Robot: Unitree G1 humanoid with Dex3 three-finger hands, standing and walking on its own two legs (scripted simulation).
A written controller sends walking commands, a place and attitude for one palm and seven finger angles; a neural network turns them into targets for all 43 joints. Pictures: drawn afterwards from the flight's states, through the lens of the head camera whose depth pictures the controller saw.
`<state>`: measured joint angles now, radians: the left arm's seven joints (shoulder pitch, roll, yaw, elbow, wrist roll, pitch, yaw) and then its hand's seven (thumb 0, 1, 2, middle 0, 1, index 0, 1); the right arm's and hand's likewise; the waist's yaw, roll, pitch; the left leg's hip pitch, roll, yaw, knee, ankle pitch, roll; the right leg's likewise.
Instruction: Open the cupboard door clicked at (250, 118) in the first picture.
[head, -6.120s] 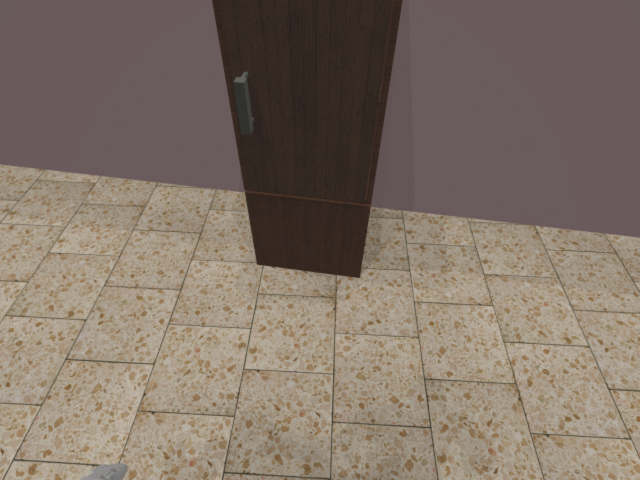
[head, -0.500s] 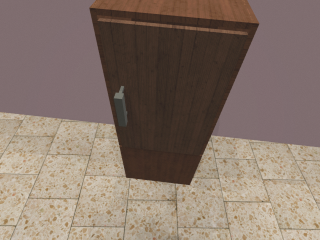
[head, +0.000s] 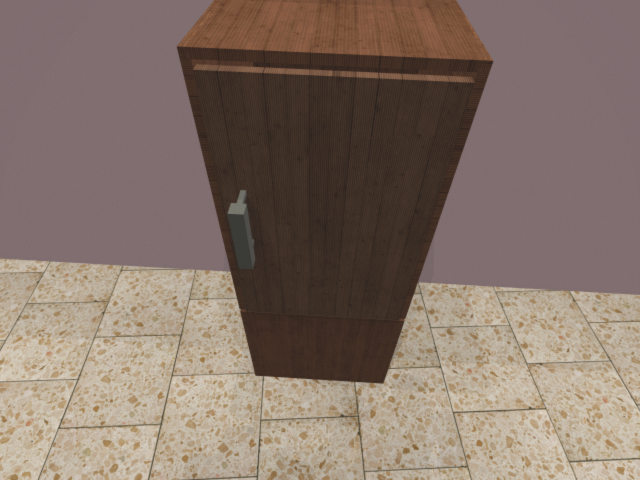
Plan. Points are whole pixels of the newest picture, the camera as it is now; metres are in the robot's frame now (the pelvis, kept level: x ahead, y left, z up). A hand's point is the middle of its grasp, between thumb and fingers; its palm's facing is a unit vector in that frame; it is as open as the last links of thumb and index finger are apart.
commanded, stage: come to a stop and stand still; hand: left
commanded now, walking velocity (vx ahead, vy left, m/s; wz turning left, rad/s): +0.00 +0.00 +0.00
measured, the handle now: (244, 229) +0.53 +0.16 -0.02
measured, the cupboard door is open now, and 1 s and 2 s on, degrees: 0 0 0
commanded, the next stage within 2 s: look again from close up in 0.76 s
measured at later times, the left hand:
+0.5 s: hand out of the picture +0.03 +0.18 -0.17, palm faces -0.01 -0.98 -0.20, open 7.4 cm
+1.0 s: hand out of the picture +0.07 +0.19 -0.17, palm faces -0.01 -0.97 -0.24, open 7.4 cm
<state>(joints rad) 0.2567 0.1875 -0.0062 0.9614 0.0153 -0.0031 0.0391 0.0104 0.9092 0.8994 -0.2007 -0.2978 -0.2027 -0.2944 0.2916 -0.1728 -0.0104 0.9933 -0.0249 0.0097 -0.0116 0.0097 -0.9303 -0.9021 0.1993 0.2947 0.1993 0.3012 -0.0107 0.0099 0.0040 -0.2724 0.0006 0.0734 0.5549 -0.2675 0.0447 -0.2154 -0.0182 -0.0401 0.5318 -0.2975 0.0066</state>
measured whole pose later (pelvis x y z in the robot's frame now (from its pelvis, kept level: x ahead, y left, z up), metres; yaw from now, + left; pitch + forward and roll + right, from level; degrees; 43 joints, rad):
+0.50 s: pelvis +0.02 +0.00 +0.01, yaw -1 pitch +0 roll +0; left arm 0.28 0.18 -0.02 1.09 0.01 -0.01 0.03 0.01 0.91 0.90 -0.20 -0.30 -0.20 -0.29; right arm 0.22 -0.18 0.01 1.10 -0.01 -0.02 -0.02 0.01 -0.91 -0.90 0.20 0.29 0.20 0.30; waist 0.01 -0.01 0.03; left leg -0.20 -0.02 0.09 0.46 -0.26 0.05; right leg -0.16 -0.03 -0.02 0.47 -0.30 0.02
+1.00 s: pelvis +0.04 +0.00 +0.01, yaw -1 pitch +0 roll +0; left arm 0.22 0.22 -0.01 1.09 0.01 -0.01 0.03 0.01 0.91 0.90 -0.20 -0.30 -0.20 -0.29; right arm 0.20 -0.19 0.01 1.13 -0.02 -0.02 -0.02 0.01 -0.91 -0.90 0.20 0.29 0.20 0.30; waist 0.01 -0.02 0.03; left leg -0.17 -0.01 0.09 0.43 -0.26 0.04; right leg -0.13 -0.03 -0.02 0.44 -0.30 0.01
